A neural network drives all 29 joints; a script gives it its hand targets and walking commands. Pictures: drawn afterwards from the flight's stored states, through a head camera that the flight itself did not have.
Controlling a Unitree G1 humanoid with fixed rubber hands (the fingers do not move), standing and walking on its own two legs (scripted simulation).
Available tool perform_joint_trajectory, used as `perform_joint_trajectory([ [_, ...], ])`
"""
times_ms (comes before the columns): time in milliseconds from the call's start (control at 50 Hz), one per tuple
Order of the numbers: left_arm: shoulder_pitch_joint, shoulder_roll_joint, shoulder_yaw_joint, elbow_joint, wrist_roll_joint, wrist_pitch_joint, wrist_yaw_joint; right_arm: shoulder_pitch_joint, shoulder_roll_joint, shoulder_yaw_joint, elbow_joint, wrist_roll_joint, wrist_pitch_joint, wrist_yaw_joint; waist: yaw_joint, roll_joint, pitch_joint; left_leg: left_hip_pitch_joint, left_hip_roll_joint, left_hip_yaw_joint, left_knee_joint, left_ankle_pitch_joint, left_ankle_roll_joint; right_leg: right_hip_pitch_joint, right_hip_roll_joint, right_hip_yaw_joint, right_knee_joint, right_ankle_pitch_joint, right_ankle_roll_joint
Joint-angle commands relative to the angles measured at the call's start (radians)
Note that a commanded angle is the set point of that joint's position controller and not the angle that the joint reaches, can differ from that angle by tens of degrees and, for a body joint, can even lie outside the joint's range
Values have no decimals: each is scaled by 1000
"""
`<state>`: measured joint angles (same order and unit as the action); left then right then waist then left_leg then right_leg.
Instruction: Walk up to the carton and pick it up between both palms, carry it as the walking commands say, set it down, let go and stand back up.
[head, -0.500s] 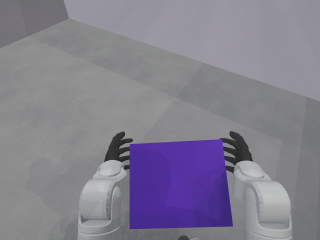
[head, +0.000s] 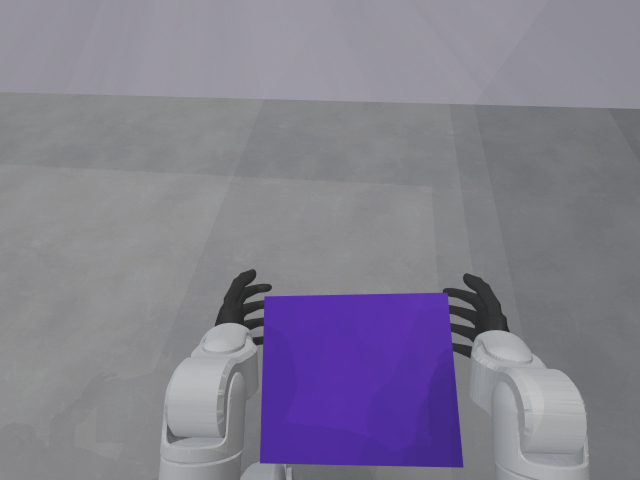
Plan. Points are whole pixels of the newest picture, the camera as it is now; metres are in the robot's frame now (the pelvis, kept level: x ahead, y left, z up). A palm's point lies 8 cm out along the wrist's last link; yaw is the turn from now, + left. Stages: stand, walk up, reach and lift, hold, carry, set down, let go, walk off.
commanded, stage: carry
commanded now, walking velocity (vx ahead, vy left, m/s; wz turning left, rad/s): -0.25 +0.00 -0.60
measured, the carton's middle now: (357, 366) +0.27 -0.02 -0.03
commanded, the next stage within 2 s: none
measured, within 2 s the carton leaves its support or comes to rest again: neither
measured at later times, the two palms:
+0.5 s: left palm out of the picture +0.13 +0.08 +0.10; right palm out of the picture +0.06 -0.18 +0.09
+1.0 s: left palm out of the picture -0.01 +0.08 +0.08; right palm out of the picture -0.14 -0.16 +0.10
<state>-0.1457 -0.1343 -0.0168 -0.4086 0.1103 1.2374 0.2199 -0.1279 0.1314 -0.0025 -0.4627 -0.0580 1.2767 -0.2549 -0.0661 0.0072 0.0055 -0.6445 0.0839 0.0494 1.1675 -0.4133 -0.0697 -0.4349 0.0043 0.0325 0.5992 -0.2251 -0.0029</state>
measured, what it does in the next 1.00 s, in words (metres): walks backwards, turning right: left foot, then right foot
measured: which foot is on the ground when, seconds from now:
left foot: up 0.00-0.16, down 0.18-0.54, up 0.56-0.90, down 0.92-1.00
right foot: down 0.00-0.18, up 0.20-0.50, down 0.52-0.92, up 0.94-1.00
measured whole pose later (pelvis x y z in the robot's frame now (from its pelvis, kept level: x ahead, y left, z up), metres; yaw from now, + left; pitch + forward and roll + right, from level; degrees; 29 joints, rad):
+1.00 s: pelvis -0.30 +0.08 +0.00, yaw -33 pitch +3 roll -2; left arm -0.12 -0.13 -0.01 -0.48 0.08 1.28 0.24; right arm -0.15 0.13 0.00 -0.42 -0.08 1.23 -0.23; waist 0.03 -0.04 -0.01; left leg -0.31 0.04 0.09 0.59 -0.34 0.04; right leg -0.63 0.06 0.00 0.87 -0.35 0.05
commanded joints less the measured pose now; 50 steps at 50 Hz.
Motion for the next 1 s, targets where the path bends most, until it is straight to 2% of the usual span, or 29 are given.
perform_joint_trajectory([
  [0,-294,-1010,-475,-186,-314,-44,-218,-464,1057,634,-170,410,-74,270,74,-176,-370,49,-31,-17,-78,-17,3,237,-223,203,-205,255,-100],
  [80,-265,-968,-504,-205,-325,-32,-213,-381,1015,603,-149,376,-64,261,84,-192,-419,166,-95,-26,-325,-70,27,272,-229,305,-231,311,-108],
  [120,-268,-953,-522,-200,-336,-23,-213,-340,995,573,-125,353,-60,257,83,-195,-435,303,-106,-20,-530,-38,36,234,-197,298,-212,288,-77],
  [140,-281,-946,-532,-198,-345,-18,-213,-318,989,557,-108,342,-58,256,75,-180,-442,435,-87,-4,-695,40,39,168,-163,260,-182,223,-36],
  [160,-288,-943,-539,-190,-350,-13,-215,-308,983,540,-90,332,-56,254,79,-102,-426,566,18,-90,-780,65,59,49,-109,204,-120,117,2],
  [180,-293,-950,-551,-196,-354,-7,-217,-311,955,531,-91,318,-59,254,73,155,-383,648,272,-301,-820,240,133,-159,2,83,42,-48,69],
  [200,-376,-963,-589,-234,-380,-3,-219,-314,956,498,-87,305,-68,259,66,369,-311,509,473,-406,-807,576,246,-254,40,-66,328,-309,71],
  [220,-400,-984,-593,-233,-392,1,-225,-314,970,493,-111,301,-68,261,67,243,-284,435,436,-301,-777,770,259,-204,3,-50,551,-324,62],
  [240,-413,-1007,-608,-229,-409,1,-232,-322,979,490,-125,293,-72,263,74,127,-269,375,354,-183,-754,757,229,-160,-10,-24,658,-260,56],
  [280,-413,-1025,-624,-222,-434,3,-244,-331,979,470,-147,283,-81,259,74,138,-262,406,224,1,-723,687,171,-155,-9,-38,714,-169,63],
  [300,-407,-1020,-623,-229,-434,5,-243,-341,970,463,-162,283,-83,254,74,171,-262,443,194,35,-712,682,155,-158,-2,-69,671,-169,76],
  [420,-288,-953,-554,-155,-385,35,-215,-325,906,465,-177,291,-62,225,39,233,-362,564,249,-22,-623,822,202,-53,13,-161,249,-268,78],
  [460,-260,-944,-528,-119,-370,45,-213,-316,903,470,-158,292,-52,220,46,238,-389,575,253,-7,-586,786,173,19,19,-174,31,-179,63],
  [480,-247,-946,-517,-90,-362,48,-216,-315,897,471,-139,290,-47,219,58,214,-391,534,250,19,-564,721,123,95,3,-152,-152,-30,56],
  [500,-237,-948,-500,-53,-351,48,-220,-327,896,472,-115,289,-45,219,67,125,-378,411,236,49,-504,572,70,213,-52,-58,-258,41,43],
  [520,-233,-940,-483,-38,-347,42,-227,-358,901,480,-121,286,-45,218,71,-86,-358,140,189,76,-381,202,9,382,-235,159,-253,230,12],
  [540,-229,-963,-474,-39,-347,23,-231,-427,923,550,-212,316,-44,229,74,-505,-318,-134,34,148,-206,-232,-47,429,-449,456,-213,751,-127],
  [560,-243,-1002,-481,-64,-359,18,-234,-464,972,569,-204,336,-47,235,57,-332,-302,-108,47,10,-26,-216,-33,389,-400,367,-130,959,-141],
  [580,-266,-1005,-468,-95,-352,2,-235,-478,1017,595,-186,364,-52,246,54,-226,-330,-57,34,-17,39,-145,-19,328,-348,264,-132,795,-118],
  [600,-285,-1000,-466,-110,-333,-8,-234,-492,1038,610,-167,379,-56,256,56,-178,-336,-26,34,-32,85,-59,-12,285,-282,167,-142,605,-95],
  [660,-328,-1008,-462,-196,-325,-38,-227,-484,1079,624,-165,418,-69,270,69,-161,-360,22,9,-12,68,47,-14,249,-208,103,-167,385,-90],
  [780,-279,-954,-489,-221,-331,-28,-216,-379,1022,593,-137,378,-59,253,81,-178,-417,121,-86,-8,-260,-80,12,331,-236,291,-230,406,-122],
  [860,-294,-934,-524,-209,-357,-14,-219,-321,986,534,-94,335,-54,245,82,-207,-444,383,-119,14,-638,-34,34,249,-184,288,-242,304,-53],
  [880,-306,-931,-530,-203,-361,-11,-219,-310,984,520,-76,328,-53,245,79,-187,-445,528,-72,7,-768,42,38,161,-145,239,-218,244,-6],
  [900,-307,-932,-536,-187,-360,-8,-219,-312,974,507,-63,322,-53,246,83,-71,-411,640,72,-117,-845,50,67,26,-81,173,-130,129,30],
  [920,-321,-947,-554,-197,-367,-3,-221,-308,948,494,-61,305,-60,250,65,224,-351,670,354,-330,-846,276,163,-216,49,11,56,-49,102],
  [940,-406,-966,-581,-232,-386,0,-220,-331,966,476,-76,308,-68,257,64,330,-295,537,487,-350,-812,608,259,-259,31,-86,388,-321,77],
  [960,-431,-984,-584,-239,-398,0,-227,-339,977,474,-102,306,-69,260,67,197,-267,442,429,-247,-795,748,251,-194,-1,-47,564,-301,64],
  [980,-442,-1010,-598,-233,-415,-2,-233,-344,986,467,-111,300,-73,262,73,101,-251,399,340,-123,-775,743,210,-160,-10,-22,669,-221,53],
])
